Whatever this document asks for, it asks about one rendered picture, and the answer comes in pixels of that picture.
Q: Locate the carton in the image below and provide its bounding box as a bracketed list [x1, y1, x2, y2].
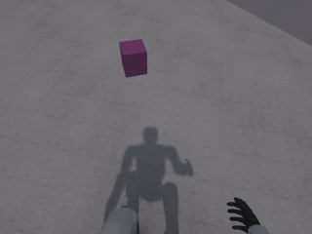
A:
[119, 39, 147, 78]

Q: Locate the left robot thigh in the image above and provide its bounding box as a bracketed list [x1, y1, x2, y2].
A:
[99, 208, 137, 234]

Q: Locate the right robot forearm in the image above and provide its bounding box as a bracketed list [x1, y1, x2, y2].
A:
[248, 224, 271, 234]

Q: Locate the right robot hand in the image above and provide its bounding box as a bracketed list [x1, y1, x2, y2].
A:
[226, 197, 261, 234]

